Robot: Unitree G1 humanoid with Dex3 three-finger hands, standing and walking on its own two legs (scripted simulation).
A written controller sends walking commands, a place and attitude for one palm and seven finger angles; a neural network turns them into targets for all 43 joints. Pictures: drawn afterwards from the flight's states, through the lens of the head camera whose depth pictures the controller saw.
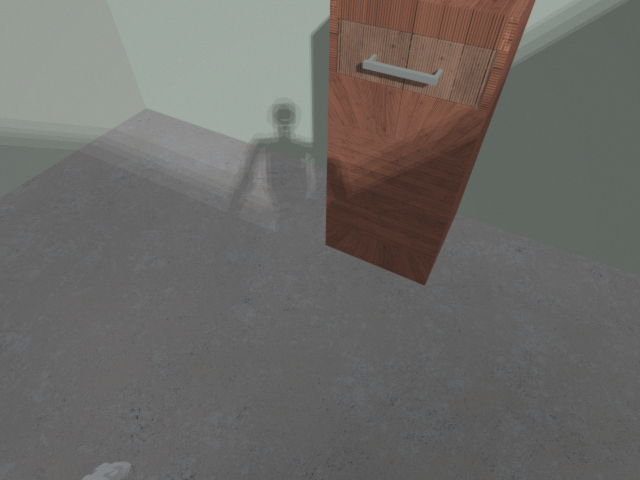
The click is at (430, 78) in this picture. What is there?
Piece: drawer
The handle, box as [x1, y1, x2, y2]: [362, 54, 442, 85]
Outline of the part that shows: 362,67 435,85 442,72 442,69 439,69 434,75 376,62 374,60 376,58 375,54 373,54 367,60 365,59 363,61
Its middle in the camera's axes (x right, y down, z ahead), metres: +0.20 -0.42 +0.95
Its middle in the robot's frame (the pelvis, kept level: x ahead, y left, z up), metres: +1.01 -0.14 +0.05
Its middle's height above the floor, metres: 0.82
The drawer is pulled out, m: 0.00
